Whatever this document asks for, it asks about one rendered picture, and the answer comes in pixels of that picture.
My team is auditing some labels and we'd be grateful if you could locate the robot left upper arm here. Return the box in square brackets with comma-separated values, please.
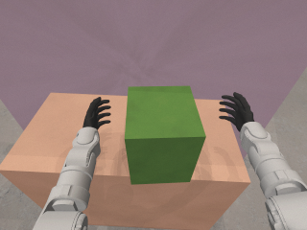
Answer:
[35, 211, 88, 230]

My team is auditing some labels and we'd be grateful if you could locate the pedestal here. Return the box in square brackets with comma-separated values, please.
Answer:
[0, 92, 251, 230]

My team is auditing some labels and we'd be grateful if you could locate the robot left hand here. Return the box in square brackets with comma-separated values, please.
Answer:
[83, 97, 111, 130]

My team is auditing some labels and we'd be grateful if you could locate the robot right upper arm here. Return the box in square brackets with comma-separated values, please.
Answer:
[265, 191, 307, 230]

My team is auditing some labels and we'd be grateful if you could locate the carton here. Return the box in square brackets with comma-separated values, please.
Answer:
[125, 85, 206, 185]

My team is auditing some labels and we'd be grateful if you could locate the robot left forearm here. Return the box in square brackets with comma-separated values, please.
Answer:
[33, 126, 101, 230]

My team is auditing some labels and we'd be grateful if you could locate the robot right forearm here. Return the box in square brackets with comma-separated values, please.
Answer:
[239, 122, 307, 199]

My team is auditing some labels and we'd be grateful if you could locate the robot right hand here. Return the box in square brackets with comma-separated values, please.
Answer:
[219, 92, 254, 132]

